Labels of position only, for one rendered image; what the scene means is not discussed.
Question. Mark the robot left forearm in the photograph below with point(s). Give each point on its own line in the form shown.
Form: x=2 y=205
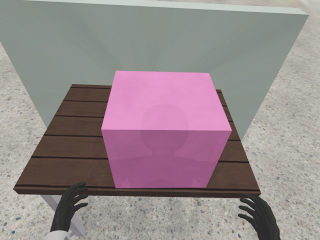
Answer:
x=57 y=235

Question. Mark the carton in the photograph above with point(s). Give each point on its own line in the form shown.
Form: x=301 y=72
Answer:
x=163 y=129

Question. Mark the robot left hand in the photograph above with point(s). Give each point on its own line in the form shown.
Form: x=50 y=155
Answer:
x=66 y=209

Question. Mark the table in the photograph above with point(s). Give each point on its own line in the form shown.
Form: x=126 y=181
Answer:
x=72 y=150

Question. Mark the robot right hand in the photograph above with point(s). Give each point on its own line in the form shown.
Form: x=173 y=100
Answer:
x=263 y=221

